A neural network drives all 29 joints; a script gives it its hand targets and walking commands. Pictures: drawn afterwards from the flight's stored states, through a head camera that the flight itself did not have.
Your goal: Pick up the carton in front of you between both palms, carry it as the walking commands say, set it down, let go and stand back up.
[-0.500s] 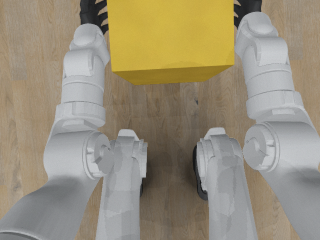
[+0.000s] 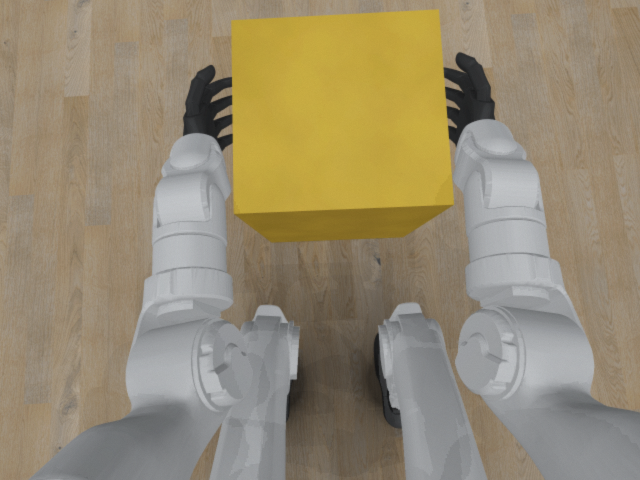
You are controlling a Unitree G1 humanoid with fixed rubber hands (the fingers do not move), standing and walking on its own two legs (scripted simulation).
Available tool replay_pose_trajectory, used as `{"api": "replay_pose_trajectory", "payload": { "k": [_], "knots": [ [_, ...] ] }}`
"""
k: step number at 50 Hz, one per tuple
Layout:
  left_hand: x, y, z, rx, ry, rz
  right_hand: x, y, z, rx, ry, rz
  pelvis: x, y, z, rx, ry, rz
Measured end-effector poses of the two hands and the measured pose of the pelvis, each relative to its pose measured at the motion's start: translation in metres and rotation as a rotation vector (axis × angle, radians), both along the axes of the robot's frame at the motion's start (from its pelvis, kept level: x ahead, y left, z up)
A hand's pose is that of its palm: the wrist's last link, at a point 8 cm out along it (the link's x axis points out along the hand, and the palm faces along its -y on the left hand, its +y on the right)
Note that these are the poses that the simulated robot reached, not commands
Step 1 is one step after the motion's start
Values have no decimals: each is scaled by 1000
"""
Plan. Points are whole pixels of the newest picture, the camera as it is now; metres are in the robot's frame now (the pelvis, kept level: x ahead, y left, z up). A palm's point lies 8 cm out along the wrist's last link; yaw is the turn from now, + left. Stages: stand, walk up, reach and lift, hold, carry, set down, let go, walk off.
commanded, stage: reach and lift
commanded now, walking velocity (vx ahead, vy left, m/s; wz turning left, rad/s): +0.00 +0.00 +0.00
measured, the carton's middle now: (336, 152) +0.50 +0.00 -0.12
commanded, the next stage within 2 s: none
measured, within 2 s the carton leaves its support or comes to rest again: neither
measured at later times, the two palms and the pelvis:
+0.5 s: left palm (127, 119) +0.44 +0.15 +0.11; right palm (567, 102) +0.44 -0.15 +0.11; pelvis +0.05 +0.00 +0.14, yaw +0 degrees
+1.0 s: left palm out of the picture +0.39 +0.15 +0.26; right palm out of the picture +0.39 -0.15 +0.26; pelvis +0.09 +0.00 +0.25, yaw +0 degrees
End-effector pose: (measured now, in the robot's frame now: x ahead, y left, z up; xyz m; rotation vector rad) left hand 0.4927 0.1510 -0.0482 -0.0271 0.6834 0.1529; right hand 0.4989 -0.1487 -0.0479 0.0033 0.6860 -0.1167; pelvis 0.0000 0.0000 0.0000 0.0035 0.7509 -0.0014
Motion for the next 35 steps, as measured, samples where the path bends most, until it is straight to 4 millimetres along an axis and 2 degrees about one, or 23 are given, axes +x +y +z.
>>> {"api": "replay_pose_trajectory", "payload": {
  "k": [14,35],
  "knots": [
    [-31,1,97,-8,12,5,-32,1,95,13,12,-12,28,0,81,2,-117,-2],
    [-76,1,223,-11,8,-3,-80,1,222,13,8,-24,63,1,192,-2,-400,-2]
  ]
}}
